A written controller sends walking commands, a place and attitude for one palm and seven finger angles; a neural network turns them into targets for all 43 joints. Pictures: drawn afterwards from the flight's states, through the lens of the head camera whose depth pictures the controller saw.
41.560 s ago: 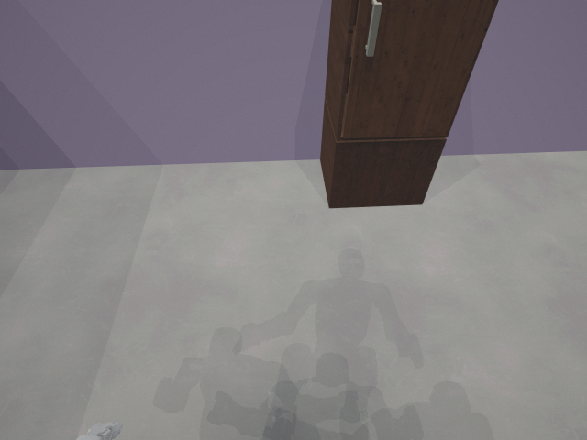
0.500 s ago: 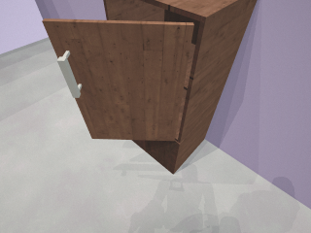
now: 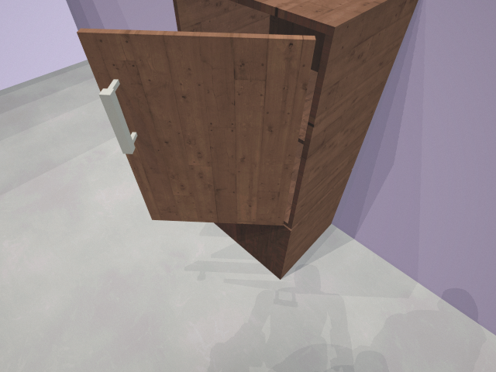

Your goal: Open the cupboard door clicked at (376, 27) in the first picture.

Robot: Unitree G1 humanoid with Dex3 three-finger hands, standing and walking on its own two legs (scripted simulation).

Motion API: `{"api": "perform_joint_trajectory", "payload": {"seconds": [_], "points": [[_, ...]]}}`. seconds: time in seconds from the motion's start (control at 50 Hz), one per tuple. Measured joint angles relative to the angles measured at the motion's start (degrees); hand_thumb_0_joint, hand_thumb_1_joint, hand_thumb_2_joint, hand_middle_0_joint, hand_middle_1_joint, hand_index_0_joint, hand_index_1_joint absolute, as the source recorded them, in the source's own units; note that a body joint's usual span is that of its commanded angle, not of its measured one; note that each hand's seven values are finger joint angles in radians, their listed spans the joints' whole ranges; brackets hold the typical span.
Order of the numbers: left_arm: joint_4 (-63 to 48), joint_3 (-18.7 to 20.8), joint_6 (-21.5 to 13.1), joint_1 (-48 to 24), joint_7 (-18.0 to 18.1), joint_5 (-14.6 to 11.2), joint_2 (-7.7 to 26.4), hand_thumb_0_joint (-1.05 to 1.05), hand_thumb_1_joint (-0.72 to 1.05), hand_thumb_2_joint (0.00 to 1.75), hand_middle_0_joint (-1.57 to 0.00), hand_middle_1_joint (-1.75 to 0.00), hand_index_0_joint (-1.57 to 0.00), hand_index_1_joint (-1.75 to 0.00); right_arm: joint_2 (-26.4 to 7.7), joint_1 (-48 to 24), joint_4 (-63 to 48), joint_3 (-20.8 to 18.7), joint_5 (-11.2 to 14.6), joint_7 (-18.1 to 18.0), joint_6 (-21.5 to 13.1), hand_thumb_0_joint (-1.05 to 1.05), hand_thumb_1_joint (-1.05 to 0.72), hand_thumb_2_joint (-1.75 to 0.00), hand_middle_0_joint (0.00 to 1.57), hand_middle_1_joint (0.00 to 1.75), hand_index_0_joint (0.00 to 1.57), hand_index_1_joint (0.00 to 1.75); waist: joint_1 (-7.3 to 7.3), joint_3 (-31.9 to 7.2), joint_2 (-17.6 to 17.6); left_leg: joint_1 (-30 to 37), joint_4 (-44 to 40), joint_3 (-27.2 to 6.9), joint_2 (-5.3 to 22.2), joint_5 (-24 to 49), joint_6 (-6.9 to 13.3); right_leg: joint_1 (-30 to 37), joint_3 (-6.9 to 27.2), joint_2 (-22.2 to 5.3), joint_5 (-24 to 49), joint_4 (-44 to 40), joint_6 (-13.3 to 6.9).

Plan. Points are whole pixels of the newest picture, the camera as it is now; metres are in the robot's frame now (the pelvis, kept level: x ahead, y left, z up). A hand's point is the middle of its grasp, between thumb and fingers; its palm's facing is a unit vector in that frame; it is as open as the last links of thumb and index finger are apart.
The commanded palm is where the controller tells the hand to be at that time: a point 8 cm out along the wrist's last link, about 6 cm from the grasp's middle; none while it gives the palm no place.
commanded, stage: shuffle to correct the standing spot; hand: left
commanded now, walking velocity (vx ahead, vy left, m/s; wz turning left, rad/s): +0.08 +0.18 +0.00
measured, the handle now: (122, 118) +0.57 +0.32 +0.08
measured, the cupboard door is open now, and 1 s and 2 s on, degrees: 41 41 41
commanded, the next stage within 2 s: come to a stop and stand still in 0.56 s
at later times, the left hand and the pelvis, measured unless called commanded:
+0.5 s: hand out of the picture +0.07 +0.23 -0.16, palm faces +0.07 -0.96 -0.25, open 7.3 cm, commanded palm none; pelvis +0.04 +0.05 +0.00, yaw +1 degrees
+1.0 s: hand out of the picture +0.11 +0.34 -0.17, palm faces +0.02 -0.98 -0.21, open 7.4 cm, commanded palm none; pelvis +0.06 +0.14 +0.00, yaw -1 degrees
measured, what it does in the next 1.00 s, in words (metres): steps to the left: left foot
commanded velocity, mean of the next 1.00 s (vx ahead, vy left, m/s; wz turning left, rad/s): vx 0.02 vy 0.04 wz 0.00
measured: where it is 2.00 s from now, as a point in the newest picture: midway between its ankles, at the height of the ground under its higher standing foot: outside the picture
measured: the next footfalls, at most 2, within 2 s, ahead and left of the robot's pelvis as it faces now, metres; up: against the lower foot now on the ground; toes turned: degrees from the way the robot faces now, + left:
left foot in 0.72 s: +0.13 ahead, +0.24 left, +0.00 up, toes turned +6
right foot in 1.20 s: +0.05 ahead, -0.01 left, +0.00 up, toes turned -3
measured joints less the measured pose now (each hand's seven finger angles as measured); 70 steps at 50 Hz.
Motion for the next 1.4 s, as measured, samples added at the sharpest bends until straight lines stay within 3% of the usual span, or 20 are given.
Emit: {"api": "perform_joint_trajectory", "payload": {"seconds": [0.12, 0.26, 0.3, 0.36, 0.44, 0.52, 0.64, 0.7, 0.72, 0.78, 0.86, 1.04, 1.16, 1.2, 1.28, 1.34, 1.4], "points": [[-0.91, 1.24, 0.99, 1.30, 0.12, 0.28, 0.57, 0.00, 0.91, 0.90, -0.20, -0.30, -0.20, -0.30, -0.01, 0.97, -1.62, -0.60, -0.15, 0.21, 0.12, 0.00, -0.91, -0.90, 0.20, 0.30, 0.20, 0.29, 0.46, 0.27, -1.89, -0.69, 2.16, 1.36, -2.09, -2.05, 1.73, -1.45, 1.32, -2.27, -2.23, 3.28, 1.57], [-2.23, 2.04, 2.40, -0.76, 0.27, 0.47, 1.41, 0.00, 0.91, 0.90, -0.20, -0.30, -0.20, -0.30, 0.92, 1.96, -4.33, -0.37, -0.52, -0.28, -0.77, 0.00, -0.91, -0.90, 0.20, 0.30, 0.20, 0.29, -0.20, 1.51, -1.47, -0.82, 1.01, 2.99, -3.14, -2.11, 3.77, -9.97, -1.39, -2.13, -12.46, 20.83, -1.86], [-3.06, 1.95, 1.96, -1.66, 0.18, 0.38, 1.04, 0.00, 0.91, 0.90, -0.20, -0.30, -0.20, -0.30, 1.05, 2.37, -4.41, -0.19, -0.69, -0.27, -0.55, 0.00, -0.91, -0.90, 0.20, 0.30, 0.20, 0.29, -0.36, 1.56, -0.52, -0.64, 0.25, 2.91, -3.35, -1.78, 3.86, -10.13, -2.99, -1.73, -10.76, 18.73, -1.94], [-4.71, 1.71, 0.37, -1.92, 0.21, 0.43, 0.56, 0.00, 0.91, 0.90, -0.19, -0.30, -0.20, -0.30, 1.27, 3.32, -4.25, -0.02, -0.34, -0.06, -0.18, 0.00, -0.91, -0.90, 0.20, 0.30, 0.20, 0.29, 0.08, 0.82, -0.27, -1.61, 2.58, 3.34, -4.34, -3.35, 3.57, -6.44, -4.24, -2.06, -1.33, 6.58, -1.99], [-5.00, 1.17, -1.18, -1.66, 0.59, 0.53, -1.39, 0.00, 0.91, 0.90, -0.20, -0.30, -0.20, -0.30, 0.44, 2.56, -3.59, -0.89, -0.34, 0.16, 1.38, 0.00, -0.91, -0.90, 0.20, 0.30, 0.20, 0.29, -0.12, 0.42, 1.82, -7.79, 19.56, 1.22, -3.79, -11.64, 1.17, -4.42, -5.81, -2.64, -3.18, 6.19, -1.56], [-4.88, 1.33, -1.29, -0.05, 0.92, 0.71, -1.77, 0.00, 0.92, 0.90, -0.20, -0.30, -0.20, -0.30, -0.07, 0.28, -4.62, -1.49, -0.37, 1.05, 2.02, 0.01, -0.91, -0.90, 0.20, 0.30, 0.20, 0.29, 0.38, 0.35, 0.60, -13.39, 29.05, 0.58, -1.66, -8.68, -0.32, -1.64, -5.51, -4.26, -1.34, 1.78, -0.23], [-4.30, 2.00, -0.25, 1.71, 0.09, 1.12, -0.24, 0.00, 0.91, 0.90, -0.20, -0.30, -0.20, -0.30, -0.74, -3.57, -7.57, -2.07, 0.20, 1.94, 1.58, 0.00, -0.91, -0.90, 0.20, 0.30, 0.20, 0.29, 1.43, 1.43, -2.35, -12.75, 16.60, 1.15, 0.83, -3.40, -1.18, -0.76, -4.37, -7.16, -1.17, 0.69, 2.58], [-4.28, 2.55, 0.57, 2.64, -0.04, 1.15, 0.96, 0.00, 0.91, 0.90, -0.20, -0.30, -0.20, -0.30, -1.39, -4.57, -8.79, -2.10, 0.26, 1.88, 0.54, 0.00, -0.91, -0.90, 0.20, 0.30, 0.20, 0.29, 1.92, 1.79, -3.05, -7.98, 5.62, 2.84, 0.59, 1.61, -1.04, -2.06, -3.59, -8.33, -3.83, 5.00, 4.26], [-4.26, 2.76, 1.01, 2.91, -0.04, 0.95, 1.39, 0.00, 0.91, 0.90, -0.20, -0.30, -0.20, -0.30, -1.64, -4.64, -9.16, -2.17, 0.11, 1.71, -0.12, 0.00, -0.91, -0.90, 0.20, 0.30, 0.20, 0.29, 1.69, 1.60, -2.80, -7.21, 4.22, 2.96, 0.75, 2.68, -0.16, -3.47, -3.47, -8.37, -5.35, 8.33, 3.56], [-3.66, 3.44, 2.85, 1.25, 0.87, 0.47, 3.78, 0.00, 0.91, 0.90, -0.20, -0.30, -0.20, -0.30, 0.11, -5.25, -9.09, -1.55, -0.10, 0.76, -0.73, 0.00, -0.91, -0.90, 0.20, 0.30, 0.20, 0.29, 1.24, 2.23, -5.04, -8.09, 7.49, 3.51, -0.43, -0.90, 1.77, -9.20, 1.26, -6.11, -13.60, 22.97, 1.11], [-3.55, 3.36, 2.21, -1.00, 0.63, 0.25, 4.96, 0.00, 0.91, 0.90, -0.19, -0.30, -0.20, -0.30, 1.83, -4.83, -7.88, -0.34, -0.54, -0.21, -1.39, 0.00, -0.91, -0.90, 0.20, 0.30, 0.20, 0.29, 0.71, 1.91, -4.78, -5.56, 2.69, 3.17, -0.46, 1.18, 2.41, -12.53, 0.81, -2.28, -9.75, 28.38, 0.19], [-5.98, 2.81, 3.53, -4.57, -0.86, 0.37, 2.61, 0.00, 0.91, 0.90, -0.19, -0.30, -0.19, -0.30, 1.89, -3.75, -6.38, -0.94, -0.88, -1.41, -0.95, 0.00, -0.93, -0.90, 0.20, 0.30, 0.21, 0.30, -1.56, 1.43, -1.71, -3.85, -2.94, 4.06, 0.65, 4.84, 2.77, -13.49, -0.21, 0.82, -7.49, 24.61, 0.95], [-6.96, 2.39, 2.95, -6.13, -1.18, 0.20, 0.66, 0.00, 0.91, 0.90, -0.19, -0.30, -0.19, -0.30, 0.23, -0.81, -4.67, -2.03, -1.16, -0.94, 0.01, 0.00, -0.92, -0.90, 0.20, 0.30, 0.20, 0.29, -3.04, 1.09, 0.03, -5.38, -2.03, 3.61, 1.47, 5.68, 1.43, -7.44, -0.87, 0.32, -5.16, 10.75, -0.03], [-7.17, 2.14, 1.97, -5.66, -1.04, 0.28, 0.37, 0.00, 0.91, 0.90, -0.19, -0.30, -0.20, -0.30, -0.01, 0.58, -3.96, -2.31, -0.80, -0.72, 0.35, 0.00, -0.91, -0.90, 0.20, 0.30, 0.20, 0.29, -2.92, 0.52, -0.21, -6.57, 0.00, 3.69, 1.41, 5.09, 0.54, -3.72, -0.78, -0.11, 0.51, 1.87, -0.60], [-5.88, 1.56, 1.08, -4.07, -0.06, 0.33, -0.90, 0.00, 0.93, 0.90, -0.20, -0.30, -0.20, -0.30, -0.35, 2.50, -2.10, -2.48, -0.39, -0.38, 1.99, 0.00, -0.91, -0.90, 0.20, 0.30, 0.20, 0.29, -3.15, -0.32, 1.51, -7.86, 6.82, 0.60, 1.66, -5.66, 0.15, -2.23, -2.32, 1.45, 1.06, 0.50, -2.19], [-4.88, 1.39, 0.59, -2.86, 0.13, 0.15, -0.62, -0.01, 0.94, 0.90, -0.20, -0.30, -0.20, -0.30, 0.36, 3.33, -0.88, -1.98, -0.38, -0.28, 1.99, 0.00, -0.91, -0.90, 0.20, 0.30, 0.20, 0.29, -2.80, -1.03, 1.25, -7.22, 10.46, -0.20, 1.56, -5.78, 0.02, -1.00, -2.98, 2.32, 1.78, -1.65, -3.01], [-3.66, 1.12, 0.10, -2.03, 0.25, -0.08, -0.54, 0.00, 0.94, 0.90, -0.20, -0.30, -0.20, -0.30, 1.31, 3.50, -0.15, -1.42, -0.16, -0.49, 1.33, 0.01, -0.91, -0.90, 0.20, 0.30, 0.20, 0.29, -2.45, -1.06, 1.09, -3.66, 6.28, -0.22, 1.68, -3.48, -0.40, -0.90, -3.66, 3.43, 1.86, -1.64, -3.52]]}}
